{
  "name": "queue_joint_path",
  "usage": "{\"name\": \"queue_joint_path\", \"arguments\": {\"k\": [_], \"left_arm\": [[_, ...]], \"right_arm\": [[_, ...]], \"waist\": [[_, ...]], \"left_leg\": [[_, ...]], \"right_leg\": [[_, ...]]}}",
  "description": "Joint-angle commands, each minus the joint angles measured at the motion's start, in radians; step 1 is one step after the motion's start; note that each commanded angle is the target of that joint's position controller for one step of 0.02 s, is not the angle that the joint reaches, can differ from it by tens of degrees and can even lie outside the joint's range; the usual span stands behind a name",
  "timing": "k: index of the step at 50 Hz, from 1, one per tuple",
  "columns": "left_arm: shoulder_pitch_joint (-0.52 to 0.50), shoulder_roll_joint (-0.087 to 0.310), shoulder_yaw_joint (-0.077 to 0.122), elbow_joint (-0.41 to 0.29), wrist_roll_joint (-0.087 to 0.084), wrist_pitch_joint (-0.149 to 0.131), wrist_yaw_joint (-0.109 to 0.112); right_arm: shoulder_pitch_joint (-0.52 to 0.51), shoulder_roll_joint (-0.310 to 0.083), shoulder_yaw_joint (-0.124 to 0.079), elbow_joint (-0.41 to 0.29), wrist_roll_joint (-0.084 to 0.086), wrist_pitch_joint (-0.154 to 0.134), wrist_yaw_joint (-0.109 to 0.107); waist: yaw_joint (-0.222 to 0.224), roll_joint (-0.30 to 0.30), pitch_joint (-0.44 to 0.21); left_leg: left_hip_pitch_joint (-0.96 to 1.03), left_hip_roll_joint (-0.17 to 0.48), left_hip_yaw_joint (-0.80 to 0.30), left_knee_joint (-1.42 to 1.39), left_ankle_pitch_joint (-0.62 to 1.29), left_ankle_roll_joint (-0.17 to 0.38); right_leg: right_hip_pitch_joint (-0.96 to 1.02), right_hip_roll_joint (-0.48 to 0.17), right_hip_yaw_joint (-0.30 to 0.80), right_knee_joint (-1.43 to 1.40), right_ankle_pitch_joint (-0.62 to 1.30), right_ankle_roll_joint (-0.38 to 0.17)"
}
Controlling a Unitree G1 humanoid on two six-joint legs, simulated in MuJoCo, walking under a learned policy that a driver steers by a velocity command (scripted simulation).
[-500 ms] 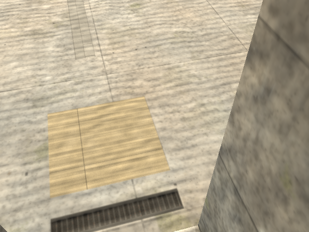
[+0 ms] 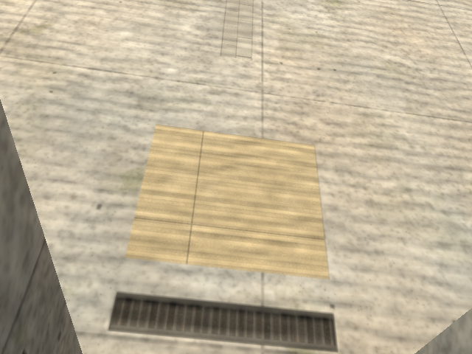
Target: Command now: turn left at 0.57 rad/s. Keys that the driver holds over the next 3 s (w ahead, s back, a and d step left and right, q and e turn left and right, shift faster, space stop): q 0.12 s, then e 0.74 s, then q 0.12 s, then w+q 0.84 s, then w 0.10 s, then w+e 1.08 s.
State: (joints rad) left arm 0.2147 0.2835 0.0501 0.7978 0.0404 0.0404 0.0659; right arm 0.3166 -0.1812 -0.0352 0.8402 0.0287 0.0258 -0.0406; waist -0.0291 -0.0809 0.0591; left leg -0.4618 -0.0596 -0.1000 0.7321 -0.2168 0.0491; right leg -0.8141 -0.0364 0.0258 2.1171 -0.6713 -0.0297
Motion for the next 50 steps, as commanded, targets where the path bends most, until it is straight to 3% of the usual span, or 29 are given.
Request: {"name": "queue_joint_path", "arguments": {"k": [1, 2, 4, 5, 7, 13, 18, 21, 23, 25, 27, 29, 30, 32, 33, 34, 35, 36, 37, 38, 39, 40, 41, 42, 43, 44, 45, 47, 50], "left_arm": [[-0.082, -0.053, -0.027, -0.097, 0.009, 0.026, -0.004], [-0.110, -0.043, -0.036, -0.115, 0.009, 0.033, -0.003], [-0.169, -0.074, -0.045, -0.135, 0.013, 0.051, -0.005], [-0.229, -0.090, -0.059, -0.175, -0.001, 0.067, -0.004], [-0.246, -0.136, -0.081, -0.193, -0.007, 0.079, 0.001], [-0.267, -0.116, -0.073, -0.193, -0.028, 0.089, -0.017], [-0.317, -0.118, -0.064, -0.235, -0.004, 0.083, -0.011], [-0.331, -0.135, -0.073, -0.268, -0.024, 0.080, 0.004], [-0.345, -0.121, -0.073, -0.302, -0.044, 0.089, 0.007], [-0.310, -0.086, -0.061, -0.317, -0.036, 0.084, 0.023], [-0.332, -0.063, -0.058, -0.351, -0.030, 0.084, 0.028], [-0.346, -0.027, -0.040, -0.395, -0.050, 0.081, 0.020], [-0.357, -0.029, -0.039, -0.396, -0.046, 0.070, 0.017], [-0.360, -0.030, -0.040, -0.417, -0.047, 0.051, 0.005], [-0.309, -0.072, -0.061, -0.418, -0.056, 0.040, -0.005], [-0.159, -0.091, -0.068, -0.385, -0.067, 0.046, -0.010], [-0.029, -0.099, -0.080, -0.343, -0.070, 0.051, -0.024], [0.167, -0.058, -0.053, -0.247, -0.050, 0.045, -0.026], [0.369, 0.094, -0.021, -0.161, -0.040, 0.037, -0.034], [0.577, 0.153, -0.022, -0.159, -0.041, 0.005, 0.010], [0.422, 0.200, -0.020, -0.151, -0.030, -0.017, 0.062], [0.184, 0.222, -0.014, -0.150, -0.016, -0.009, 0.090], [-0.071, 0.169, -0.025, -0.183, 0.010, 0.006, 0.097], [-0.247, 0.058, -0.055, -0.210, 0.006, 0.021, 0.088], [-0.278, -0.018, -0.075, -0.226, -0.026, 0.024, 0.067], [-0.236, -0.053, -0.091, -0.205, -0.043, 0.025, 0.053], [-0.161, -0.052, -0.089, -0.173, -0.056, 0.022, 0.048], [-0.034, -0.042, -0.081, -0.093, -0.046, 0.007, 0.043], [0.164, -0.006, -0.058, -0.018, -0.025, -0.031, 0.051]], "right_arm": [[0.009, -0.182, -0.011, -0.116, -0.047, 0.030, -0.061], [-0.025, -0.150, 0.014, -0.130, -0.047, 0.023, -0.057], [0.005, -0.139, 0.037, -0.134, -0.032, 0.011, -0.049], [0.079, -0.152, 0.038, -0.118, -0.024, 0.000, -0.051], [0.130, -0.130, 0.053, -0.097, -0.022, -0.002, -0.055], [0.257, -0.103, 0.070, -0.053, -0.035, 0.015, -0.068], [0.228, -0.102, 0.067, -0.079, -0.045, 0.010, -0.080], [0.197, -0.138, 0.054, -0.105, -0.046, -0.006, -0.088], [0.130, -0.160, 0.051, -0.131, -0.028, -0.021, -0.090], [0.136, -0.172, 0.042, -0.118, -0.043, -0.038, -0.081], [0.164, -0.186, 0.030, -0.110, -0.043, -0.050, -0.087], [0.150, -0.213, 0.019, -0.121, -0.060, -0.055, -0.096], [0.166, -0.227, 0.010, -0.122, -0.057, -0.072, -0.078], [0.143, -0.241, -0.005, -0.127, -0.057, -0.086, -0.071], [0.107, -0.283, -0.020, -0.134, -0.055, -0.096, -0.060], [0.044, -0.320, -0.021, -0.137, -0.037, -0.084, -0.049], [-0.047, -0.336, -0.040, -0.147, -0.003, -0.073, -0.038], [-0.040, -0.309, -0.052, -0.119, 0.006, -0.049, -0.039], [-0.127, -0.232, -0.050, -0.190, -0.023, -0.032, -0.019], [-0.696, -0.290, -0.052, -0.336, -0.114, -0.047, 0.019], [-0.670, -0.153, -0.019, -0.358, -0.107, -0.075, 0.028], [-0.432, -0.087, -0.001, -0.270, -0.082, -0.089, 0.036], [-0.288, -0.101, 0.003, -0.211, -0.053, -0.089, 0.029], [-0.131, -0.130, -0.010, -0.133, -0.028, -0.061, 0.026], [-0.133, -0.156, -0.016, -0.117, -0.045, -0.017, 0.023], [-0.158, -0.154, -0.011, -0.105, -0.040, 0.012, 0.018], [-0.201, -0.147, 0.001, -0.131, -0.050, 0.033, 0.022], [-0.251, -0.142, 0.021, -0.153, -0.068, 0.029, 0.026], [-0.357, -0.153, 0.028, -0.182, -0.107, -0.016, 0.041]], "waist": [[0.012, 0.290, -0.123], [0.040, 0.165, -0.106], [0.040, 0.135, -0.056], [0.010, 0.083, -0.051], [-0.007, 0.129, -0.071], [-0.101, 0.202, -0.011], [-0.107, 0.146, -0.055], [-0.083, 0.122, -0.092], [-0.067, 0.147, -0.082], [-0.070, 0.195, -0.092], [-0.100, 0.200, -0.128], [-0.099, 0.237, -0.121], [-0.105, 0.195, -0.162], [-0.103, 0.221, -0.190], [-0.086, 0.306, -0.237], [0.015, 0.284, -0.261], [0.090, 0.337, -0.235], [0.152, 0.195, -0.128], [0.224, -0.359, 0.047], [0.567, -0.308, 0.265], [0.411, -0.288, 0.349], [0.179, -0.341, 0.264], [0.023, -0.417, 0.118], [-0.094, -0.416, -0.057], [-0.096, -0.344, -0.154], [-0.073, -0.225, -0.185], [-0.043, -0.140, -0.150], [-0.004, -0.026, -0.055], [0.115, 0.046, -0.026]], "left_leg": [[0.239, 0.312, -0.533, -0.366, -0.101, 0.015], [0.128, 0.251, -0.407, -0.296, -0.141, -0.016], [0.081, 0.219, -0.372, -0.208, 0.159, -0.035], [0.086, 0.188, -0.375, -0.206, 0.187, -0.037], [0.112, 0.174, -0.389, -0.219, 0.063, 0.006], [0.265, 0.198, -0.375, -0.300, -0.060, 0.053], [0.345, 0.233, -0.357, -0.235, 0.078, 0.120], [0.305, 0.264, -0.338, -0.209, 0.173, 0.197], [0.225, 0.288, -0.337, -0.277, 0.106, 0.263], [0.283, 0.315, -0.320, -0.286, 0.245, 0.292], [0.363, 0.328, -0.295, -0.281, 0.294, 0.298], [0.374, 0.337, -0.260, -0.269, 0.411, 0.281], [0.417, 0.348, -0.248, -0.272, 0.381, 0.290], [0.424, 0.361, -0.215, -0.271, 0.302, 0.272], [0.366, 0.383, -0.188, -0.328, 0.493, 0.264], [0.220, 0.334, -0.032, -0.371, 0.746, 0.211], [0.018, 0.309, 0.061, -0.364, 0.697, 0.149], [-0.147, 0.241, 0.135, -0.132, 0.538, 0.096], [-0.669, 0.092, 0.090, 0.346, -0.472, 0.020], [-0.929, -0.036, -0.045, 0.520, -0.638, -0.037], [-0.919, -0.148, -0.059, 0.611, -0.533, -0.047], [-0.805, -0.159, -0.120, 0.577, -0.376, -0.045], [-0.599, -0.130, -0.113, 0.516, -0.183, -0.051], [-0.379, -0.104, -0.038, 0.586, 0.079, -0.070], [-0.259, -0.082, 0.001, 0.659, 0.222, -0.100], [-0.143, -0.052, 0.041, 0.684, 0.327, -0.132], [-0.149, -0.016, 0.033, 0.647, 0.328, -0.142], [-0.132, -0.037, 0.098, 0.518, 0.383, -0.160], [-0.224, -0.105, 0.081, 0.297, 0.456, -0.145]], "right_leg": [[-0.382, 0.030, 0.035, 0.114, 0.286, 0.068], [-0.338, 0.030, 0.075, 0.002, 0.468, 0.097], [-0.397, 0.055, 0.043, 0.010, 0.469, 0.136], [-0.428, 0.086, -0.002, 0.021, 0.462, 0.156], [-0.456, 0.104, -0.004, 0.027, 0.444, 0.189], [-0.523, 0.176, 0.091, 0.088, 0.339, 0.203], [-0.535, 0.205, 0.137, 0.144, 0.302, 0.174], [-0.485, 0.198, 0.127, 0.213, 0.289, 0.165], [-0.409, 0.181, 0.101, 0.251, 0.259, 0.158], [-0.395, 0.132, 0.118, 0.267, 0.201, 0.148], [-0.389, 0.096, 0.130, 0.225, 0.160, 0.136], [-0.349, 0.076, 0.162, 0.119, 0.106, 0.133], [-0.336, 0.071, 0.143, 0.059, 0.126, 0.125], [-0.267, 0.015, 0.148, -0.083, 0.127, 0.107], [-0.093, 0.005, 0.135, -0.038, -0.109, 0.061], [0.166, 0.022, -0.017, -0.246, -0.366, 0.014], [0.453, 0.036, -0.006, -0.510, -0.343, -0.045], [0.576, 0.091, 0.122, -0.806, -0.298, -0.080], [0.636, -0.076, 0.688, -1.090, 0.368, -0.156], [0.437, -0.056, 1.068, -1.694, 0.090, -0.014], [0.330, -0.053, 1.080, -1.899, -0.072, 0.078], [0.272, -0.044, 0.928, -1.777, -0.131, 0.078], [0.175, -0.006, 0.722, -1.594, -0.152, 0.049], [0.112, 0.015, 0.570, -1.415, -0.113, 0.022], [0.092, 0.016, 0.482, -1.313, -0.064, 0.043], [0.054, 0.008, 0.419, -1.299, 0.000, 0.056], [0.078, 0.008, 0.414, -1.261, 0.005, 0.055], [0.096, 0.076, 0.320, -1.226, -0.068, 0.057], [0.312, 0.075, 0.291, -1.195, -0.083, 0.026]]}}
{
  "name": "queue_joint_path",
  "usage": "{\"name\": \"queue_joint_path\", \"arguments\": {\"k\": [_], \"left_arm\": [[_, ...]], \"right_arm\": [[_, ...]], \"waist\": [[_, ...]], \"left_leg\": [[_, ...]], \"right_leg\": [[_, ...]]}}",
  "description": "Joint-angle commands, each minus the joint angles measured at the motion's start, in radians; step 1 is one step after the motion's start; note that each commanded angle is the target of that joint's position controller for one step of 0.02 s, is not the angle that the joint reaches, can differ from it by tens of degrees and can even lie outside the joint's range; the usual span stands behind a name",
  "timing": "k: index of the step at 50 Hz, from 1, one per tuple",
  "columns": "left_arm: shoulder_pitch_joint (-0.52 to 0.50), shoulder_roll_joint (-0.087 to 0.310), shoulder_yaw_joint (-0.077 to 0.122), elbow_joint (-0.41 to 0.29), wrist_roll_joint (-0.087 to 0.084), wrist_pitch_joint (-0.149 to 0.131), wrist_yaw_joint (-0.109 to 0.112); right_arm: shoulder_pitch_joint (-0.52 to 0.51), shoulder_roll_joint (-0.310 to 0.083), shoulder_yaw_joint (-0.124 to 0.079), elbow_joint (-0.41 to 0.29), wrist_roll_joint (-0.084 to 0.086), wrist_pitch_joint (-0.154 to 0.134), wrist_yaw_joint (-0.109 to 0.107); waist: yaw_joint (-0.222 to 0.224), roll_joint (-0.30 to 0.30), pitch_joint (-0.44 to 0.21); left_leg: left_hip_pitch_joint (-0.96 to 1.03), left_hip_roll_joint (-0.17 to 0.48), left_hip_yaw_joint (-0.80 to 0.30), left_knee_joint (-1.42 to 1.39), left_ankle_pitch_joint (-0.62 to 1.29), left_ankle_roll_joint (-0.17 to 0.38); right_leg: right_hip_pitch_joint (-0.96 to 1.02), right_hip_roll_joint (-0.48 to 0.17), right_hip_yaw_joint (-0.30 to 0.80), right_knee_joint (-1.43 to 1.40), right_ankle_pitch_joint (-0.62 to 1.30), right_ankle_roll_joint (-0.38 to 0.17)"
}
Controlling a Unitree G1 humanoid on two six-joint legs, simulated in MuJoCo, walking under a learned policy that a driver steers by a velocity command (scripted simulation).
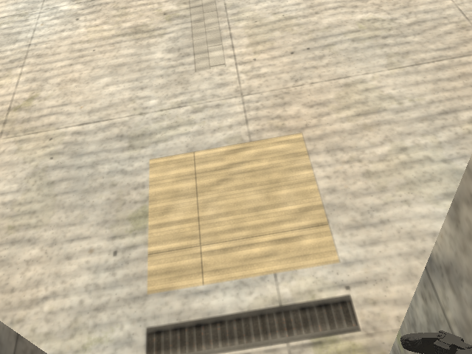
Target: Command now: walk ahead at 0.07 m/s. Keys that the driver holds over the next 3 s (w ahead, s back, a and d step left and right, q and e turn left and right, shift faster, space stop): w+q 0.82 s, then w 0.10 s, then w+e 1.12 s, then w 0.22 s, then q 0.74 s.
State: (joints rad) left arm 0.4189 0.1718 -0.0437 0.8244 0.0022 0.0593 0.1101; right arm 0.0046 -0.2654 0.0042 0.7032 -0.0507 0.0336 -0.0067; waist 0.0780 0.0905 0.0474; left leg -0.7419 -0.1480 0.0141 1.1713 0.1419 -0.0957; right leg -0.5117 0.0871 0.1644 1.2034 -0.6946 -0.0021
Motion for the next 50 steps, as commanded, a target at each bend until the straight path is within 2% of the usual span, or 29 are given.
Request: {"name": "queue_joint_path", "arguments": {"k": [1, 6, 8, 10, 11, 12, 13, 14, 15, 16, 18, 20, 21, 24, 26, 31, 36, 37, 39, 40, 41, 42, 43, 44, 45, 46, 47, 48, 50], "left_arm": [[0.016, 0.124, 0.047, -0.018, 0.023, -0.063, 0.010], [0.114, 0.113, 0.063, 0.042, 0.031, -0.107, 0.016], [0.060, 0.126, 0.073, 0.062, 0.028, -0.099, 0.020], [-0.005, 0.163, 0.086, 0.051, 0.024, -0.075, 0.004], [-0.013, 0.156, 0.100, 0.052, 0.032, -0.072, -0.014], [-0.046, 0.138, 0.097, -0.006, 0.032, -0.082, -0.041], [0.035, 0.072, 0.081, -0.029, 0.032, -0.096, -0.041], [0.025, 0.067, 0.078, -0.021, 0.054, -0.098, -0.030], [-0.051, 0.076, 0.068, -0.064, 0.059, -0.100, -0.025], [-0.162, 0.123, 0.090, -0.022, 0.080, -0.093, -0.029], [-0.310, 0.097, 0.094, -0.055, 0.054, -0.081, -0.041], [-0.216, 0.113, 0.109, 0.017, 0.079, -0.070, -0.042], [-0.171, 0.102, 0.108, 0.039, 0.072, -0.068, -0.045], [-0.341, 0.084, 0.096, -0.017, 0.048, -0.085, -0.063], [-0.352, 0.016, 0.075, -0.004, 0.055, -0.091, -0.085], [-0.423, 0.040, 0.080, -0.072, 0.026, -0.108, -0.072], [-0.333, 0.081, 0.109, -0.057, -0.023, -0.127, -0.077], [-0.241, 0.080, 0.115, -0.024, -0.016, -0.123, -0.081], [-0.022, 0.114, 0.133, 0.031, -0.004, -0.083, -0.075], [0.148, 0.134, 0.142, 0.030, -0.004, -0.102, -0.090], [0.198, 0.076, 0.122, 0.035, -0.020, -0.135, -0.113], [0.233, 0.076, 0.124, 0.062, -0.027, -0.152, -0.124], [0.212, 0.178, 0.158, 0.096, -0.034, -0.171, -0.104], [0.176, 0.113, 0.134, 0.118, -0.046, -0.160, -0.090], [0.161, 0.084, 0.111, 0.119, -0.028, -0.182, -0.084], [0.119, 0.030, 0.077, 0.146, -0.019, -0.185, -0.084], [-0.031, 0.035, 0.065, 0.082, -0.006, -0.176, -0.074], [-0.064, 0.113, 0.081, 0.084, 0.000, -0.178, -0.075], [-0.110, 0.073, 0.075, 0.104, -0.039, -0.204, -0.066]], "right_arm": [[-0.080, -0.057, -0.011, -0.053, -0.023, -0.041, 0.011], [-0.094, -0.011, -0.006, -0.044, 0.023, -0.075, 0.023], [0.026, 0.032, 0.009, -0.003, 0.053, -0.079, 0.031], [0.338, 0.034, -0.019, 0.140, 0.063, -0.037, 0.049], [0.425, 0.051, -0.018, 0.159, 0.091, -0.030, 0.053], [0.546, 0.021, -0.017, 0.171, 0.091, -0.050, 0.061], [0.528, -0.030, -0.029, 0.169, 0.098, -0.060, 0.060], [0.483, -0.039, -0.039, 0.151, 0.099, -0.060, 0.056], [0.396, -0.170, -0.091, 0.117, 0.084, -0.055, 0.024], [0.378, -0.079, -0.064, 0.092, 0.070, -0.053, 0.010], [0.408, 0.039, -0.014, 0.080, 0.057, -0.058, -0.020], [0.434, -0.029, -0.042, 0.097, 0.048, -0.064, -0.018], [0.430, -0.047, -0.052, 0.086, 0.053, -0.067, -0.013], [0.508, 0.060, -0.028, 0.135, 0.102, -0.080, -0.038], [0.475, 0.043, -0.029, 0.104, 0.090, -0.071, -0.031], [0.503, 0.048, -0.024, 0.123, 0.050, -0.069, 0.008], [0.592, -0.001, -0.025, 0.212, 0.000, -0.014, 0.003], [0.598, -0.013, -0.024, 0.221, 0.011, -0.009, 0.011], [0.536, -0.048, -0.046, 0.201, 0.004, -0.009, 0.030], [0.535, -0.036, -0.055, 0.153, 0.046, -0.022, 0.016], [0.495, -0.039, -0.047, 0.126, 0.057, -0.033, -0.002], [0.426, -0.019, -0.042, 0.130, 0.014, -0.036, -0.014], [0.395, -0.024, -0.039, 0.138, -0.022, -0.030, -0.027], [0.338, -0.055, -0.052, 0.158, -0.054, -0.013, -0.020], [0.131, -0.015, -0.039, 0.114, -0.060, -0.018, -0.016], [0.162, 0.020, -0.034, 0.147, -0.009, -0.030, 0.001], [0.104, 0.036, -0.030, 0.125, 0.003, -0.045, 0.033], [0.183, 0.054, -0.033, 0.207, -0.016, -0.052, 0.048], [0.225, -0.004, -0.055, 0.247, -0.003, -0.092, 0.080]], "waist": [[0.043, -0.135, -0.014], [0.103, -0.165, -0.030], [0.053, -0.190, 0.001], [-0.083, -0.045, -0.034], [-0.171, 0.116, -0.031], [-0.176, 0.090, -0.108], [-0.091, 0.133, -0.194], [-0.064, 0.075, -0.152], [-0.086, 0.197, -0.203], [-0.113, 0.049, -0.102], [-0.096, -0.090, 0.034], [-0.039, -0.108, -0.016], [-0.022, -0.053, -0.049], [-0.090, -0.057, -0.005], [-0.079, -0.089, -0.026], [-0.182, 0.081, 0.037], [-0.247, -0.058, 0.082], [-0.218, -0.119, 0.062], [-0.112, -0.303, -0.036], [-0.041, -0.348, -0.234], [0.006, -0.307, -0.306], [0.028, -0.241, -0.258], [0.007, -0.363, -0.211], [-0.056, -0.178, -0.034], [-0.033, -0.090, 0.133], [-0.125, -0.009, 0.185], [-0.168, -0.007, 0.189], [-0.170, -0.155, 0.114], [-0.241, -0.160, 0.040]], "left_leg": [[0.025, -0.029, -0.055, -0.220, 0.131, 0.007], [0.038, 0.082, -0.146, -0.525, 0.237, 0.061], [0.255, 0.156, -0.172, -0.724, 0.196, 0.105], [0.820, 0.112, 0.001, -0.788, 0.216, 0.157], [0.976, 0.176, -0.093, -0.862, 0.141, 0.229], [1.123, 0.262, -0.188, -0.512, 0.317, 0.263], [1.099, 0.333, -0.251, -0.460, 0.319, 0.287], [0.949, 0.310, -0.279, -0.482, 0.195, 0.291], [0.860, 0.414, -0.599, -0.631, -0.473, 0.432], [0.751, 0.363, -0.653, -0.727, -0.752, 0.436], [0.514, 0.328, -0.706, -0.726, -0.577, 0.441], [0.369, 0.275, -0.634, -0.710, -0.260, 0.396], [0.368, 0.266, -0.620, -0.679, -0.120, 0.389], [0.419, 0.143, -0.538, -0.528, -0.355, 0.359], [0.312, 0.118, -0.571, -0.508, -0.462, 0.335], [0.303, 0.056, -0.540, -0.353, -0.203, 0.306], [0.476, 0.032, -0.550, -0.066, 0.101, 0.335], [0.375, 0.015, -0.491, 0.036, -0.043, 0.326], [-0.151, -0.048, -0.278, 0.462, -0.983, 0.321], [-0.406, -0.017, -0.172, 0.810, -1.217, 0.317], [-0.582, 0.041, -0.118, 0.912, -1.142, 0.332], [-0.671, 0.075, -0.079, 0.992, -1.010, 0.343], [-0.641, 0.103, -0.069, 0.941, -0.883, 0.293], [-0.681, 0.123, -0.069, 0.895, -0.787, 0.261], [-0.698, 0.143, -0.188, 0.679, -0.543, 0.232], [-0.503, 0.127, -0.229, 0.374, -0.363, 0.177], [-0.120, 0.097, -0.131, -0.014, -0.156, 0.136], [0.158, 0.080, -0.074, -0.026, 0.059, 0.151], [0.315, 0.107, -0.099, -0.239, 0.551, 0.170]], "right_leg": [[0.071, -0.069, 0.159, -0.270, -0.031, -0.029], [0.179, -0.184, 0.232, -0.151, 0.206, -0.134], [0.031, -0.170, 0.202, -0.092, 0.270, -0.167], [-0.335, -0.118, 0.001, 0.135, 0.245, -0.135], [-0.518, -0.003, -0.178, 0.536, -0.034, -0.092], [-0.746, -0.031, -0.260, 0.819, -0.039, -0.061], [-0.751, -0.081, -0.175, 0.869, 0.065, -0.071], [-0.757, -0.099, -0.145, 0.824, 0.199, -0.084], [-0.800, -0.135, -0.090, 0.731, 0.254, -0.067], [-0.822, -0.146, -0.074, 0.712, 0.328, -0.034], [-0.695, -0.155, -0.067, 0.265, 0.559, 0.058], [-0.387, -0.149, -0.083, 0.116, 0.726, 0.056], [-0.318, -0.131, -0.101, 0.127, 0.737, 0.045], [-0.335, -0.123, -0.076, -0.257, 1.107, 0.028], [-0.136, -0.083, -0.096, -0.338, 1.192, 0.024], [0.094, -0.061, -0.097, -0.536, 1.118, 0.005], [0.263, -0.147, -0.058, -1.064, 1.003, -0.002], [0.451, -0.182, -0.088, -1.166, 1.142, 0.001], [1.026, -0.297, -0.082, -0.969, 1.269, -0.045], [1.307, -0.426, -0.064, -0.508, 1.388, -0.120], [1.367, -0.455, -0.050, -0.431, 1.252, -0.165], [1.251, -0.431, -0.025, -0.471, 1.054, -0.194], [1.013, -0.542, 0.271, -0.649, 0.553, -0.352], [0.792, -0.510, 0.265, -0.755, 0.344, -0.349], [0.571, -0.440, 0.166, -0.728, 0.454, -0.267], [0.325, -0.361, 0.045, -0.739, 0.679, -0.181], [-0.013, -0.268, -0.089, -0.813, 0.721, -0.172], [-0.129, -0.254, -0.082, -0.815, 0.804, -0.178], [-0.126, -0.169, -0.107, -0.641, 0.508, -0.129]]}}
Over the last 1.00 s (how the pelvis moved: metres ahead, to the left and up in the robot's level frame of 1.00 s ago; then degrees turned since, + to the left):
0.00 -0.14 0.14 -15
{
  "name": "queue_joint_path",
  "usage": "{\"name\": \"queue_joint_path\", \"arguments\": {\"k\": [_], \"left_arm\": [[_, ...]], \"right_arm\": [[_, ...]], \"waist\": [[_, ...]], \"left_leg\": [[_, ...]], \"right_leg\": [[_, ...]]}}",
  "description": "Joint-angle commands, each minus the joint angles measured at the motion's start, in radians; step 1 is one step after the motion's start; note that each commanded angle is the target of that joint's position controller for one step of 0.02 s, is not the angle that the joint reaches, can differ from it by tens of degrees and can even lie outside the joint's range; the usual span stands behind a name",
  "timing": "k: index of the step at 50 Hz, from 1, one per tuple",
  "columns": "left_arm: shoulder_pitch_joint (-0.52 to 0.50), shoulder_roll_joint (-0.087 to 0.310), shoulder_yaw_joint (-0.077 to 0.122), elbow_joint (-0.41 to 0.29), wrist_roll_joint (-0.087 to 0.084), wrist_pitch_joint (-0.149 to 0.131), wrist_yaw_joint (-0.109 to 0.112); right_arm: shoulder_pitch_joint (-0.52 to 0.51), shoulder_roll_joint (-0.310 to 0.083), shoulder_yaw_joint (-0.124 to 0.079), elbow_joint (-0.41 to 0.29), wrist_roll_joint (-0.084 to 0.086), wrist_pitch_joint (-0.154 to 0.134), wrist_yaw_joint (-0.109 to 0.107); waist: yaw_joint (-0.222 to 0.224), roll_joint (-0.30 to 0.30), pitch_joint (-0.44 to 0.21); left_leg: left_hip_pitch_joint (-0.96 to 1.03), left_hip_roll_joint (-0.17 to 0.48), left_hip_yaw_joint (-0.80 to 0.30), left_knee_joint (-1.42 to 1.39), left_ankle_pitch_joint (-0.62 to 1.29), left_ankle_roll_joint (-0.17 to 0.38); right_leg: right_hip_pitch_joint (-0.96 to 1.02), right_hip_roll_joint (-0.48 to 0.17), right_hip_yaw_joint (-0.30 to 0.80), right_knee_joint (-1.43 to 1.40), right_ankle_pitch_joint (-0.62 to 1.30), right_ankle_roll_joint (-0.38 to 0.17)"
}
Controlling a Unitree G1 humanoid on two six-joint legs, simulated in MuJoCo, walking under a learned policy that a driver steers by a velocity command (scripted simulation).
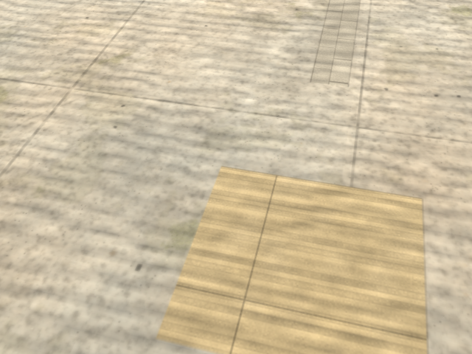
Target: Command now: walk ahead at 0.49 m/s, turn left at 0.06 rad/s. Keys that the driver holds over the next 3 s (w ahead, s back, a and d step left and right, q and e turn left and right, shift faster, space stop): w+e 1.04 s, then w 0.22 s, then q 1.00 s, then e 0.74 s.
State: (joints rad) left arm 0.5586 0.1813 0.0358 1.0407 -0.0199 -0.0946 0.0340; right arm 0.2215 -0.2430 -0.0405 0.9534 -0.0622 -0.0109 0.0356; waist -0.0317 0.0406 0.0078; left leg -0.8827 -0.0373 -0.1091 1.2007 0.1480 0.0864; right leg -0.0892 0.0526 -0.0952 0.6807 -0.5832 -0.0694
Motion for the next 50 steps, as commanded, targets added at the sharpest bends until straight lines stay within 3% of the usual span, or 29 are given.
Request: {"name": "queue_joint_path", "arguments": {"k": [1, 4, 6, 8, 9, 10, 11, 12, 13, 14, 15, 16, 17, 18, 19, 22, 23, 26, 28, 29, 30, 31, 32, 34, 36, 39, 42, 46, 50], "left_arm": [[-0.230, 0.090, 0.008, -0.108, -0.023, -0.049, 0.010], [-0.126, 0.094, 0.005, -0.084, -0.007, -0.068, -0.010], [0.011, 0.092, 0.003, -0.026, 0.052, -0.040, 0.001], [0.066, 0.091, -0.002, 0.011, 0.104, 0.011, 0.015], [0.119, 0.087, -0.008, 0.040, 0.102, 0.020, 0.007], [0.131, 0.074, -0.005, 0.064, 0.082, 0.029, 0.009], [0.122, 0.053, -0.007, 0.077, 0.081, 0.025, -0.005], [0.216, -0.006, -0.003, 0.077, 0.005, 0.027, -0.010], [0.151, 0.063, -0.002, 0.033, -0.029, 0.031, 0.024], [0.004, 0.117, 0.006, -0.009, 0.006, 0.028, 0.030], [-0.083, 0.096, 0.003, -0.036, 0.026, 0.029, 0.014], [-0.238, 0.135, 0.024, -0.084, 0.060, 0.027, -0.004], [-0.240, 0.116, 0.027, -0.080, 0.074, 0.039, -0.024], [-0.303, 0.068, 0.019, -0.110, 0.052, 0.056, -0.042], [-0.305, 0.024, 0.007, -0.128, 0.057, 0.056, -0.049], [-0.226, -0.034, -0.023, -0.129, 0.046, 0.026, -0.065], [-0.212, -0.018, -0.022, -0.109, 0.036, 0.019, -0.075], [-0.281, 0.051, -0.003, -0.115, 0.059, 0.032, -0.067], [-0.206, 0.081, 0.009, -0.097, 0.068, 0.023, -0.067], [-0.102, 0.128, 0.031, -0.066, 0.068, 0.020, -0.060], [-0.113, 0.251, 0.059, -0.087, 0.060, 0.025, -0.055], [-0.090, 0.254, 0.055, -0.119, 0.020, 0.045, -0.056], [-0.125, 0.243, 0.049, -0.121, 0.025, 0.054, -0.046], [-0.186, 0.203, 0.042, -0.110, 0.051, 0.052, -0.027], [-0.228, 0.153, 0.030, -0.127, 0.049, 0.038, -0.021], [-0.224, 0.193, 0.048, -0.138, 0.034, 0.024, -0.028], [-0.194, 0.206, 0.057, -0.140, 0.021, 0.026, -0.032], [-0.157, 0.201, 0.072, -0.160, 0.034, 0.045, -0.042], [-0.161, 0.236, 0.087, -0.199, 0.042, 0.044, -0.038]], "right_arm": [[0.013, 0.004, 0.002, 0.016, -0.003, -0.049, 0.036], [-0.205, 0.003, 0.019, -0.053, -0.006, -0.056, -0.002], [-0.317, -0.024, 0.025, -0.083, 0.012, -0.069, -0.011], [-0.266, -0.014, 0.024, -0.074, 0.048, -0.071, -0.009], [-0.187, -0.031, 0.024, -0.037, 0.048, -0.085, -0.010], [-0.037, -0.058, 0.011, 0.010, 0.042, -0.093, -0.010], [0.117, -0.123, -0.009, 0.060, 0.020, -0.083, -0.009], [0.283, -0.182, -0.021, 0.111, -0.004, -0.076, -0.007], [0.375, -0.173, -0.026, 0.111, 0.007, -0.069, -0.004], [0.364, -0.139, -0.021, 0.082, 0.017, -0.069, -0.005], [0.331, -0.161, -0.037, 0.087, 0.016, -0.068, -0.026], [0.268, -0.097, -0.018, 0.068, 0.022, -0.076, -0.043], [0.217, -0.060, -0.009, 0.062, 0.015, -0.076, -0.050], [0.144, -0.031, 0.006, 0.058, 0.005, -0.081, -0.057], [0.109, -0.008, 0.016, 0.038, 0.001, -0.102, -0.063], [-0.029, -0.007, 0.012, 0.004, 0.052, -0.138, -0.065], [-0.016, -0.022, 0.009, 0.000, 0.062, -0.146, -0.060], [0.064, -0.091, -0.006, 0.017, 0.067, -0.128, -0.060], [0.106, -0.116, -0.010, 0.031, 0.065, -0.104, -0.063], [0.142, -0.126, -0.011, 0.029, 0.046, -0.093, -0.064], [0.287, -0.036, 0.005, 0.018, 0.021, -0.081, -0.056], [0.297, -0.024, 0.016, -0.023, 0.041, -0.087, -0.039], [0.125, -0.088, 0.007, -0.065, 0.036, -0.084, -0.034], [0.022, -0.075, 0.011, -0.113, 0.038, -0.098, -0.037], [0.045, -0.042, 0.022, -0.119, 0.025, -0.068, -0.045], [0.038, -0.039, 0.024, -0.127, 0.038, -0.044, -0.039], [-0.081, -0.038, 0.025, -0.164, 0.036, -0.044, -0.030], [-0.219, -0.048, 0.019, -0.207, 0.046, -0.046, -0.013], [-0.193, -0.088, 0.002, -0.218, 0.045, -0.069, -0.011]], "waist": [[-0.124, -0.077, 0.058], [0.008, -0.083, 0.135], [0.143, -0.086, 0.210], [0.159, -0.108, 0.146], [0.161, -0.084, 0.153], [0.090, -0.096, 0.121], [0.020, -0.036, 0.066], [0.028, 0.149, -0.115], [-0.060, 0.145, -0.284], [-0.119, 0.079, -0.263], [-0.114, 0.131, -0.254], [-0.103, 0.013, -0.172], [-0.045, 0.074, -0.070], [0.024, 0.018, 0.102], [0.061, 0.017, 0.151], [0.167, 0.104, 0.131], [0.161, 0.087, 0.088], [0.130, 0.024, 0.067], [0.166, 0.029, 0.010], [0.205, -0.001, -0.066], [0.124, -0.261, -0.156], [0.143, -0.395, -0.354], [0.165, -0.215, -0.225], [0.116, -0.092, -0.027], [0.052, -0.088, -0.022], [0.014, -0.067, -0.026], [0.040, -0.085, 0.003], [0.103, -0.125, 0.043], [0.091, -0.125, 0.019]], "left_leg": [[0.504, 0.008, 0.097, -0.332, 0.621, 0.009], [0.452, 0.041, 0.123, -0.518, 0.481, -0.008], [0.312, 0.079, 0.134, -0.703, 0.325, -0.031], [0.353, 0.142, 0.050, -0.912, 0.269, -0.032], [0.426, 0.093, 0.121, -0.960, 0.243, -0.033], [0.681, 0.125, 0.051, -1.044, 0.245, -0.008], [0.932, 0.160, 0.062, -1.013, 0.367, -0.017], [1.469, 0.364, -0.026, -0.524, 0.972, 0.038], [1.638, 0.486, -0.115, -0.399, 0.947, 0.087], [1.552, 0.455, -0.120, -0.514, 0.436, 0.099], [1.420, 0.481, -0.233, -0.636, -0.070, 0.172], [1.171, 0.432, -0.216, -0.743, -0.380, 0.141], [0.936, 0.419, -0.210, -0.801, -0.480, 0.132], [0.641, 0.389, -0.144, -0.909, -0.398, 0.119], [0.501, 0.382, -0.099, -0.948, -0.263, 0.116], [0.303, 0.272, 0.142, -0.928, -0.058, 0.046], [0.309, 0.242, 0.184, -0.920, -0.056, 0.042], [0.547, 0.253, 0.233, -0.818, 0.229, 0.035], [0.677, 0.228, 0.286, -0.563, 0.389, 0.006], [0.655, 0.207, 0.296, -0.307, 0.297, -0.008], [0.457, 0.099, 0.329, 0.104, -0.389, -0.042], [0.223, -0.032, 0.169, 0.322, -0.745, -0.049], [0.077, 0.016, 0.090, 0.308, -0.653, -0.034], [0.080, 0.094, 0.075, 0.147, -0.504, -0.024], [0.235, 0.118, 0.058, 0.035, -0.481, -0.055], [0.318, 0.109, 0.076, -0.125, -0.484, -0.091], [0.321, 0.100, 0.088, -0.302, -0.326, -0.113], [0.376, 0.066, 0.117, -0.541, -0.177, -0.123], [0.528, 0.042, 0.093, -0.683, -0.241, -0.104]], "right_leg": [[-0.526, -0.122, 0.147, -0.088, 0.384, -0.072], [-0.359, -0.118, 0.224, 0.050, 0.450, -0.108], [-0.121, -0.142, 0.274, 0.114, 0.602, -0.114], [0.064, -0.135, 0.337, 0.278, 0.651, -0.149], [0.066, -0.108, 0.323, 0.400, 0.765, -0.152], [-0.085, -0.118, 0.357, 0.606, 0.755, -0.164], [-0.273, -0.033, 0.298, 0.829, 0.411, -0.145], [-0.721, 0.061, 0.190, 1.189, -0.375, -0.076], [-0.927, 0.006, 0.160, 1.344, -0.335, -0.085], [-1.058, -0.062, 0.137, 1.246, -0.214, -0.098], [-1.104, -0.077, 0.106, 1.251, -0.122, -0.097], [-1.036, -0.133, 0.171, 1.029, 0.114, -0.084], [-0.948, -0.144, 0.167, 0.979, 0.173, -0.073], [-0.852, -0.165, 0.191, 0.737, 0.269, -0.027], [-0.745, -0.168, 0.195, 0.623, 0.321, -0.002], [-0.405, -0.141, 0.148, 0.237, 0.620, -0.013], [-0.277, -0.098, 0.100, 0.187, 0.697, -0.020], [-0.271, -0.027, -0.004, 0.115, 0.559, -0.063], [-0.157, 0.047, -0.048, -0.017, 0.492, -0.095], [-0.022, 0.056, 0.021, -0.050, 0.458, -0.116], [0.134, -0.189, 0.414, -0.053, 0.504, -0.216], [0.339, -0.335, 0.925, -0.296, 0.161, -0.354], [0.284, -0.316, 0.892, -0.396, -0.090, -0.301], [0.037, -0.285, 0.727, -0.406, 0.070, -0.239], [-0.127, -0.232, 0.600, -0.405, 0.380, -0.228], [-0.184, -0.191, 0.458, -0.400, 0.735, -0.242], [-0.175, -0.150, 0.414, -0.431, 0.656, -0.215], [-0.172, -0.114, 0.406, -0.423, 0.576, -0.161], [-0.140, -0.155, 0.504, -0.343, 0.560, -0.135]]}}
Over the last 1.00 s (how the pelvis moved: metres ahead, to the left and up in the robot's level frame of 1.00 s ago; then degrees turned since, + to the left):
0.41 0.10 -0.36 27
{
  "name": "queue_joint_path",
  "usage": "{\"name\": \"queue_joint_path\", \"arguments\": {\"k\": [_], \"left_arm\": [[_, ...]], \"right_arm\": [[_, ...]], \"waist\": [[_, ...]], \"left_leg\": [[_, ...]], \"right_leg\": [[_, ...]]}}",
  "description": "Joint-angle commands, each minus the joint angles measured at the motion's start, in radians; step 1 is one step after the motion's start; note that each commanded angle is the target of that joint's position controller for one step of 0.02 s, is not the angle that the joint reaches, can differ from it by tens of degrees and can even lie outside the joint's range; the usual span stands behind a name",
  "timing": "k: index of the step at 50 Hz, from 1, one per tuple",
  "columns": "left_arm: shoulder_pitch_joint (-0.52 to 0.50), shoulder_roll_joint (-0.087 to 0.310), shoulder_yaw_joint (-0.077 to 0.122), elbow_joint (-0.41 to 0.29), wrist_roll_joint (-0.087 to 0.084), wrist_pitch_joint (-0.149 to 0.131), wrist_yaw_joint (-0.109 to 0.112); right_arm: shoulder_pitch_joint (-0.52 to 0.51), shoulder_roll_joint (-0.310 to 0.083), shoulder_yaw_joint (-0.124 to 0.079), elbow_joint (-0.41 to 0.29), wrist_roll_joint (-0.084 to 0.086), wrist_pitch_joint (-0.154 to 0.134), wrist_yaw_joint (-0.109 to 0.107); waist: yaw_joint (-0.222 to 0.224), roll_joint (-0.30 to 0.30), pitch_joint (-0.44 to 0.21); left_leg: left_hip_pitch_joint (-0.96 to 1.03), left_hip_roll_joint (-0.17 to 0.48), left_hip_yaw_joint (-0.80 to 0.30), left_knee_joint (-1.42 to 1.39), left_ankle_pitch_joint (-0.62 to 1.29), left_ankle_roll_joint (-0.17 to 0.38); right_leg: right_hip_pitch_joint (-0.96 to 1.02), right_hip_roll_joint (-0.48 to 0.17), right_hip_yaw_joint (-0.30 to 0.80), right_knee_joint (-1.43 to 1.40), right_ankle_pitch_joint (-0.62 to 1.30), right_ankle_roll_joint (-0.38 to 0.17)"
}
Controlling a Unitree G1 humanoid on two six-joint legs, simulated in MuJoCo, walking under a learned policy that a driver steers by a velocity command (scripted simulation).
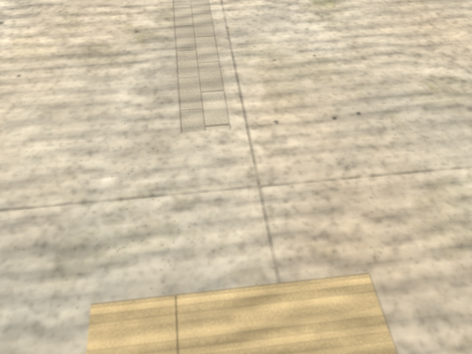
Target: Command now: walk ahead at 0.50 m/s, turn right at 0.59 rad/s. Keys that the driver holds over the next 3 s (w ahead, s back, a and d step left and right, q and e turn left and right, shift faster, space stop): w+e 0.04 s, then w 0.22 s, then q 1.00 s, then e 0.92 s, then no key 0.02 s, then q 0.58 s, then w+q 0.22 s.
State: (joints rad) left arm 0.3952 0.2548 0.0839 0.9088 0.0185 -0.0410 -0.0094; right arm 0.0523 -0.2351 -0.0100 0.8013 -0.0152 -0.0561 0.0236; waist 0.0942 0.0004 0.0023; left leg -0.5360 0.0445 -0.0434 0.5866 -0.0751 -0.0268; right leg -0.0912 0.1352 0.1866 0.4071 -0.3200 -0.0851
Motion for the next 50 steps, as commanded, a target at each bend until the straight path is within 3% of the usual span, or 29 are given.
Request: {"name": "queue_joint_path", "arguments": {"k": [1, 2, 3, 4, 5, 6, 7, 8, 10, 16, 18, 20, 22, 24, 25, 26, 27, 28, 29, 31, 35, 39, 42, 44, 46, 47, 48, 49, 50], "left_arm": [[-0.004, 0.167, 0.041, -0.071, 0.000, -0.011, 0.010], [-0.017, 0.164, 0.037, -0.076, 0.005, -0.025, 0.006], [-0.020, 0.096, 0.017, -0.103, -0.005, -0.043, -0.002], [0.077, 0.025, 0.003, -0.135, -0.035, -0.048, -0.006], [0.097, 0.090, 0.003, -0.104, -0.001, -0.034, 0.002], [0.031, 0.114, 0.008, -0.092, 0.011, -0.027, -0.008], [-0.019, 0.092, 0.005, -0.100, 0.011, -0.028, -0.017], [-0.042, 0.077, 0.003, -0.106, 0.011, -0.025, -0.023], [-0.047, 0.062, -0.005, -0.109, 0.021, -0.012, -0.024], [-0.209, 0.019, -0.034, -0.165, 0.026, -0.008, -0.029], [-0.269, -0.016, -0.055, -0.177, 0.014, -0.016, -0.028], [-0.280, -0.001, -0.058, -0.176, 0.003, -0.019, -0.017], [-0.245, 0.031, -0.053, -0.166, 0.000, -0.026, -0.001], [-0.137, 0.076, -0.040, -0.127, 0.020, -0.042, 0.018], [-0.064, 0.138, -0.026, -0.126, 0.036, -0.055, 0.029], [-0.011, 0.197, -0.014, -0.145, 0.034, -0.047, 0.029], [-0.009, 0.179, -0.008, -0.155, -0.014, -0.024, 0.028], [-0.079, 0.119, -0.022, -0.178, -0.020, -0.012, 0.033], [-0.156, 0.066, -0.038, -0.192, -0.015, -0.006, 0.042], [-0.205, 0.041, -0.046, -0.196, -0.006, -0.002, 0.058], [-0.208, 0.051, -0.038, -0.191, 0.007, -0.008, 0.062], [-0.215, 0.074, -0.028, -0.188, 0.014, 0.010, 0.062], [-0.193, 0.116, -0.012, -0.183, 0.017, 0.028, 0.054], [-0.187, 0.143, -0.002, -0.181, 0.015, 0.038, 0.052], [-0.181, 0.150, 0.005, -0.175, 0.010, 0.053, 0.049], [-0.135, 0.114, 0.004, -0.164, 0.013, 0.065, 0.040], [-0.121, 0.032, -0.017, -0.224, 0.001, 0.072, 0.038], [-0.260, 0.084, -0.009, -0.246, 0.015, 0.083, 0.046], [-0.257, 0.074, -0.009, -0.248, 0.000, 0.086, 0.041]], "right_arm": [[0.031, -0.099, -0.033, -0.057, -0.002, -0.030, -0.008], [0.155, -0.128, -0.042, -0.027, -0.010, -0.039, -0.018], [0.305, -0.203, -0.060, -0.012, -0.026, -0.051, -0.029], [0.358, -0.309, -0.085, -0.011, -0.039, -0.038, -0.044], [0.310, -0.248, -0.081, -0.009, -0.029, -0.025, -0.041], [0.247, -0.153, -0.059, -0.036, -0.017, -0.024, -0.035], [0.214, -0.117, -0.050, -0.035, -0.018, -0.025, -0.030], [0.211, -0.083, -0.041, -0.031, -0.017, -0.029, -0.028], [0.265, -0.094, -0.045, 0.001, -0.017, -0.045, -0.026], [0.347, -0.074, -0.037, 0.060, 0.002, -0.059, -0.021], [0.362, -0.083, -0.038, 0.080, 0.004, -0.052, -0.021], [0.398, -0.109, -0.046, 0.100, 0.007, -0.042, -0.021], [0.382, -0.124, -0.052, 0.098, 0.014, -0.034, -0.024], [0.360, -0.120, -0.056, 0.083, 0.028, -0.027, -0.026], [0.373, -0.083, -0.048, 0.050, 0.033, -0.028, -0.029], [0.498, 0.005, -0.034, 0.039, 0.048, -0.014, -0.043], [0.532, -0.063, -0.054, 0.061, 0.034, 0.018, -0.057], [0.491, -0.085, -0.064, 0.065, 0.010, 0.039, -0.055], [0.430, -0.074, -0.066, 0.055, -0.004, 0.050, -0.046], [0.395, -0.067, -0.073, 0.044, -0.014, 0.075, -0.033], [0.387, -0.050, -0.078, 0.025, -0.012, 0.113, -0.032], [0.283, -0.047, -0.067, -0.035, -0.013, 0.138, -0.010], [0.238, -0.063, -0.063, -0.078, -0.006, 0.139, 0.004], [0.241, -0.072, -0.063, -0.096, -0.001, 0.134, 0.008], [0.303, -0.082, -0.066, -0.085, -0.001, 0.120, 0.010], [0.318, -0.121, -0.073, -0.086, -0.008, 0.108, 0.003], [0.280, -0.262, -0.100, -0.138, -0.008, 0.105, -0.008], [0.338, -0.283, -0.117, -0.122, -0.022, 0.110, -0.030], [0.288, -0.240, -0.104, -0.118, -0.021, 0.110, -0.045]], "waist": [[-0.075, -0.066, 0.014], [-0.133, -0.026, -0.038], [-0.197, 0.103, -0.152], [-0.147, 0.359, -0.264], [-0.111, 0.252, -0.200], [-0.118, 0.102, -0.081], [-0.113, 0.057, -0.027], [-0.106, 0.081, -0.015], [-0.105, 0.127, -0.015], [-0.094, 0.103, 0.017], [-0.108, 0.130, 0.011], [-0.115, 0.155, -0.009], [-0.090, 0.143, -0.016], [-0.042, 0.066, -0.050], [-0.027, -0.040, -0.138], [-0.056, -0.239, -0.283], [-0.042, -0.212, -0.345], [-0.067, -0.126, -0.252], [-0.089, -0.107, -0.152], [-0.124, -0.134, -0.073], [-0.149, -0.104, -0.087], [-0.125, -0.149, -0.055], [-0.101, -0.143, -0.069], [-0.104, -0.133, -0.071], [-0.137, -0.066, -0.055], [-0.132, 0.094, -0.013], [-0.102, 0.358, 0.033], [-0.186, 0.228, 0.090], [-0.128, 0.172, 0.094]], "left_leg": [[0.281, -0.051, 0.031, -0.106, -0.037, 0.018], [0.424, -0.041, 0.007, -0.121, -0.090, 0.041], [0.578, 0.139, -0.166, -0.182, -0.261, 0.087], [0.770, 0.380, -0.613, -0.320, -0.423, 0.207], [0.685, 0.403, -0.740, -0.351, -0.588, 0.234], [0.572, 0.332, -0.589, -0.350, -0.570, 0.209], [0.493, 0.281, -0.444, -0.353, -0.388, 0.191], [0.469, 0.231, -0.328, -0.360, -0.220, 0.173], [0.464, 0.184, -0.216, -0.365, 0.008, 0.166], [0.468, 0.148, -0.064, -0.358, 0.528, 0.206], [0.411, 0.100, -0.006, -0.328, 0.633, 0.186], [0.416, 0.101, -0.022, -0.286, 0.645, 0.173], [0.415, 0.115, -0.073, -0.230, 0.563, 0.155], [0.351, 0.060, -0.074, -0.070, 0.418, 0.115], [0.237, 0.003, -0.042, 0.104, 0.113, 0.087], [0.086, -0.110, 0.038, 0.396, -0.537, 0.072], [0.054, -0.118, 0.024, 0.551, -0.638, 0.077], [0.021, -0.081, 0.007, 0.616, -0.569, 0.072], [0.000, -0.053, 0.010, 0.610, -0.494, 0.059], [0.045, -0.030, 0.021, 0.596, -0.398, 0.027], [0.087, -0.040, 0.039, 0.585, -0.344, 0.013], [0.120, -0.015, 0.066, 0.378, -0.311, 0.028], [0.197, -0.025, 0.102, 0.255, -0.351, 0.049], [0.256, -0.034, 0.121, 0.155, -0.352, 0.073], [0.396, -0.057, 0.113, -0.061, -0.263, 0.108], [0.411, 0.033, -0.061, -0.258, -0.270, 0.128], [0.408, 0.338, -0.509, -0.354, -0.157, 0.227], [0.263, 0.350, -0.489, -0.387, -0.095, 0.312], [0.222, 0.268, -0.385, -0.372, -0.130, 0.290]], "right_leg": [[-0.162, -0.226, 0.236, -0.012, 0.303, -0.099], [-0.193, -0.179, 0.212, 0.126, 0.333, -0.078], [-0.239, -0.107, 0.099, 0.390, 0.249, -0.052], [-0.487, 0.044, -0.052, 0.654, -0.212, -0.015], [-0.582, -0.044, -0.056, 0.791, -0.212, -0.027], [-0.578, -0.085, -0.040, 0.814, -0.099, -0.036], [-0.562, -0.103, -0.042, 0.781, -0.029, -0.029], [-0.543, -0.124, -0.044, 0.733, 0.006, -0.022], [-0.519, -0.118, -0.073, 0.714, 0.021, 0.000], [-0.555, -0.150, -0.191, 0.495, 0.121, 0.062], [-0.430, -0.127, -0.232, 0.325, 0.177, 0.078], [-0.346, -0.100, -0.235, 0.239, 0.225, 0.075], [-0.267, -0.100, -0.201, 0.156, 0.270, 0.056], [-0.067, -0.121, -0.181, 0.021, 0.418, 0.030], [0.118, -0.293, -0.055, 0.069, 0.762, 0.000], [0.303, -0.587, 0.159, 0.129, 1.209, -0.119], [0.249, -0.610, 0.206, 0.093, 1.140, -0.193], [0.151, -0.551, 0.153, 0.032, 0.905, -0.184], [0.045, -0.493, 0.086, -0.027, 0.735, -0.155], [-0.097, -0.430, -0.034, -0.099, 0.654, -0.133], [-0.173, -0.420, -0.133, -0.125, 0.544, -0.155], [-0.215, -0.417, -0.179, -0.162, 0.209, -0.139], [-0.215, -0.449, -0.185, -0.146, 0.128, -0.135], [-0.219, -0.464, -0.192, -0.121, 0.084, -0.113], [-0.298, -0.432, -0.259, -0.019, 0.044, -0.033], [-0.366, -0.360, -0.344, 0.158, -0.061, 0.045], [-0.599, -0.174, -0.399, 0.380, -0.316, 0.133], [-0.588, -0.156, -0.238, 0.554, -0.281, 0.126], [-0.546, -0.167, -0.179, 0.609, -0.173, 0.119]]}}
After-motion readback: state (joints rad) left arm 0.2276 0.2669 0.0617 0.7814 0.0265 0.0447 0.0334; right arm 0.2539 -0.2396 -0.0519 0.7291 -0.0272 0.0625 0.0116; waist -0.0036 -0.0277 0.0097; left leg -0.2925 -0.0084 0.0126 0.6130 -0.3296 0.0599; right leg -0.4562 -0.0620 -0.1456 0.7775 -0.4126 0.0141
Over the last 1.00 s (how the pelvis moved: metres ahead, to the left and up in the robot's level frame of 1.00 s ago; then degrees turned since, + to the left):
0.66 -0.08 -0.17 -28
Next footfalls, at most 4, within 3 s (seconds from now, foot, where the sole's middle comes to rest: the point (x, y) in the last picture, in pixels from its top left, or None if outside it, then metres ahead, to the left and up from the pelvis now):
0.06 left None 0.19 0.13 -0.78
0.50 right None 0.37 -0.09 -0.78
0.94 left None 0.25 0.11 -0.78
1.40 right None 0.30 -0.07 -0.78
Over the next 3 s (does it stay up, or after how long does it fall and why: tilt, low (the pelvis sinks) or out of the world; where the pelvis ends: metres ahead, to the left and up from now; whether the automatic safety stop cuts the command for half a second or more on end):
stays up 0.18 0.02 0.01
